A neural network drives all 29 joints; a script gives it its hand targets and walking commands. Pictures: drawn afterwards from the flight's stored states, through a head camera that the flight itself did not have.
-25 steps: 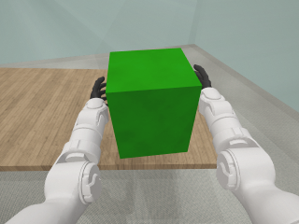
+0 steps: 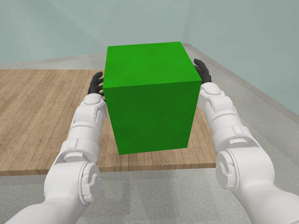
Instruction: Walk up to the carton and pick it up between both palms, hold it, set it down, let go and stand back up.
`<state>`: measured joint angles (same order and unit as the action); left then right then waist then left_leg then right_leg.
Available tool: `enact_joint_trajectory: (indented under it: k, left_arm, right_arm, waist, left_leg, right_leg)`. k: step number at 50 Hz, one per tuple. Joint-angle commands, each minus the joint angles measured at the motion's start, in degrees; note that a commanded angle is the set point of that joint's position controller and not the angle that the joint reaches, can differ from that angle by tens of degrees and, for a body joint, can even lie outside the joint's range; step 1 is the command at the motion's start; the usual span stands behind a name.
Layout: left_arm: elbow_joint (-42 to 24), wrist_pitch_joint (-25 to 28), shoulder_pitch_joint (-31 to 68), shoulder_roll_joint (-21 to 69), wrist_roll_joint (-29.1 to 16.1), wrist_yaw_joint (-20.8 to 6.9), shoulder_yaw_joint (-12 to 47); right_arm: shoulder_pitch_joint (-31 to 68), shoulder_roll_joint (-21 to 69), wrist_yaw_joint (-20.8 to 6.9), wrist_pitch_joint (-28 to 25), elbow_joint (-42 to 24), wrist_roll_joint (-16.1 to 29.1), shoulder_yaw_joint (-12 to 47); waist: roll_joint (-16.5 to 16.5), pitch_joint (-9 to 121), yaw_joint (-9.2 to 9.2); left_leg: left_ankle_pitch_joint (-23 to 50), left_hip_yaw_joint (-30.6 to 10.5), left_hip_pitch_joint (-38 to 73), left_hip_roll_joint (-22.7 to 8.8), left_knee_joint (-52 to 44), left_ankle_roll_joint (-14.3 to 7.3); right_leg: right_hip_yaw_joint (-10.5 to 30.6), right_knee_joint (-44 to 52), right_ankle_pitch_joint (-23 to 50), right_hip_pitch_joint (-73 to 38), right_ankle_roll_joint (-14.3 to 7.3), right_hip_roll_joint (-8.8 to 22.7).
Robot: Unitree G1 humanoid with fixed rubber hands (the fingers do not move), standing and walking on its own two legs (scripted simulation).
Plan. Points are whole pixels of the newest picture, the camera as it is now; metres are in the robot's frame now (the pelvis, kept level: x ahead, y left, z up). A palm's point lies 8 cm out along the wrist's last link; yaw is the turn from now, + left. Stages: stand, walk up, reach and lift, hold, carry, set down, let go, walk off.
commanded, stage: reach and lift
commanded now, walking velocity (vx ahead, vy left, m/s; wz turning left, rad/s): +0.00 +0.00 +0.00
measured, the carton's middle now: (149, 99) +0.42 +0.02 +0.16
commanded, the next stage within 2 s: hold in 0.64 s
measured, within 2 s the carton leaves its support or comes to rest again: neither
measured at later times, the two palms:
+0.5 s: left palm (94, 93) +0.38 +0.16 +0.21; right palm (208, 82) +0.40 -0.13 +0.24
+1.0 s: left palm (95, 93) +0.37 +0.16 +0.21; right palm (212, 81) +0.39 -0.14 +0.25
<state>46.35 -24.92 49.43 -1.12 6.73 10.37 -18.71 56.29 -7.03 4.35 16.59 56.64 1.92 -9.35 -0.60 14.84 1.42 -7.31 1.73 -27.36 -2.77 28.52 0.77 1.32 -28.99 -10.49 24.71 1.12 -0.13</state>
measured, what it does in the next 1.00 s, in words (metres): stands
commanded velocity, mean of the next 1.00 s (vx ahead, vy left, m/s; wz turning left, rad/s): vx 0.00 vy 0.00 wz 0.00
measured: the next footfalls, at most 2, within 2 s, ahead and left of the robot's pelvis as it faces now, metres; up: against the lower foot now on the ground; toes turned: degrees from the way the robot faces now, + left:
none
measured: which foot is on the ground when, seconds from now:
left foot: down 0.00-1.00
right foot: down 0.00-1.00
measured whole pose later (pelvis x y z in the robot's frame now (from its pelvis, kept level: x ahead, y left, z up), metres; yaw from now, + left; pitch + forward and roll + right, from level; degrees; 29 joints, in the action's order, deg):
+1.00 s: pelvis -0.01 +0.00 +0.00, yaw +0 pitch +3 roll -1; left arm 40.4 -33.0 49.4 -1.4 8.2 8.5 -18.7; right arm 57.3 -7.0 6.2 23.5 52.6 4.5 -8.2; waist -0.6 14.8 -0.8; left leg -6.8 1.7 -24.9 -2.8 28.5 0.6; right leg 1.3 -28.9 -9.9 22.2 1.2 -0.1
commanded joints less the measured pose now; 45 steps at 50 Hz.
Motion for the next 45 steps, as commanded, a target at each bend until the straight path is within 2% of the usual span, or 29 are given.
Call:
enact_joint_trajectory:
  k: [1,2,4,8,12,17,23,30,37,45]
  left_arm:
    - [-20.8,2.9,56.9,34.2,-6.4,-11.9,19.8]
    - [-21.2,2.6,56.5,34.2,-6.5,-11.9,19.7]
    - [-22.5,2.5,57.1,35.0,-7.0,-11.8,20.9]
    - [-23.0,1.4,55.8,35.1,-6.7,-11.9,20.9]
    - [-22.5,-0.2,54.4,34.6,-5.8,-12.2,20.0]
    - [-24.9,-1.2,55.8,35.5,-7.1,-12.4,21.5]
    - [-24.0,-2.7,56.0,34.6,-6.1,-12.9,20.2]
    - [-25.9,-3.5,58.6,35.5,-7.5,-12.8,21.7]
    - [-25.8,-3.9,60.6,35.3,-7.8,-12.8,21.5]
    - [-24.7,-4.0,61.3,34.3,-7.2,-12.9,20.2]
  right_arm:
    - [43.4,44.9,-2.7,-1.0,-12.5,11.0,14.3]
    - [43.7,45.3,-2.6,-0.9,-13.3,11.6,14.9]
    - [43.5,45.3,-2.6,-0.8,-14.0,12.0,15.1]
    - [42.9,44.5,-2.4,0.0,-14.5,12.7,16.0]
    - [42.1,43.7,-2.3,1.1,-14.1,13.2,16.1]
    - [43.6,44.0,-2.2,1.7,-16.8,14.1,16.8]
    - [42.8,43.3,-2.2,3.2,-14.8,13.8,15.8]
    - [45.9,44.2,-2.2,3.8,-17.6,15.0,16.7]
    - [45.6,43.6,-2.4,5.0,-15.9,14.3,15.1]
    - [45.8,44.0,-2.6,5.4,-14.8,14.1,14.6]
  waist:
    - [0.9,22.7,-5.98]
    - [0.5,23.3,-5.62]
    - [1.2,24.3,-6.22]
    - [1.2,23.7,-6.28]
    - [1.0,20.9,-6.06]
    - [1.1,22.3,-6.54]
    - [0.8,18.7,-6.90]
    - [1.0,21.1,-6.90]
    - [1.3,19.5,-7.92]
    - [0.8,18.8,-7.34]
  left_leg:
    - [3.0,-2.1,26.6,6.6,-7.0,-0.5]
    - [3.8,-2.2,26.8,6.6,-6.9,-0.5]
    - [4.4,-2.4,27.4,6.3,-6.7,0.0]
    - [5.0,-2.4,28.3,6.3,-6.6,0.1]
    - [3.6,-2.3,27.3,6.3,-7.1,-0.1]
    - [3.4,-2.3,27.6,6.2,-7.2,-0.1]
    - [0.2,-2.0,26.1,6.3,-8.2,-0.6]
    - [-1.0,-2.0,25.7,6.4,-8.4,-0.8]
    - [-4.5,-1.9,24.2,6.0,-9.6,-0.9]
    - [-5.6,-1.8,23.3,6.3,-9.9,-1.5]
  right_leg:
    - [-2.5,12.9,3.9,-17.8,2.2,-3.9]
    - [-2.6,12.7,4.6,-18.4,2.4,-4.0]
    - [-2.6,12.5,5.7,-18.4,2.3,-4.1]
    - [-2.7,12.7,5.7,-18.3,2.1,-4.2]
    - [-2.5,13.2,3.7,-18.0,2.1,-4.1]
    - [-2.3,13.2,3.4,-18.2,1.9,-4.1]
    - [-2.0,13.9,0.0,-17.1,1.7,-3.8]
    - [-1.8,13.8,-1.0,-17.3,1.5,-3.9]
    - [-1.6,13.9,-3.6,-16.5,1.2,-3.8]
    - [-1.5,14.0,-5.2,-16.0,1.4,-3.5]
